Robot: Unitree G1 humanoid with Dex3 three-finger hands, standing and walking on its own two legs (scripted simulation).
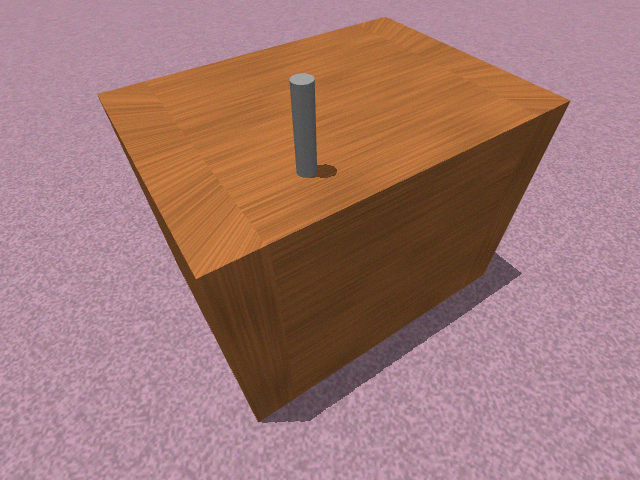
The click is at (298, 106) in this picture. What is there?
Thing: slim round
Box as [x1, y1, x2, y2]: [289, 73, 316, 177]
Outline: 299,73 291,76 289,79 296,170 300,176 309,177 315,174 316,172 314,78 309,74
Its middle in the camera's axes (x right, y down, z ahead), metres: -0.03 -0.20 +0.73
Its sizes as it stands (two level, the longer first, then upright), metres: 0.043 0.043 0.199
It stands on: a support 0.75 m high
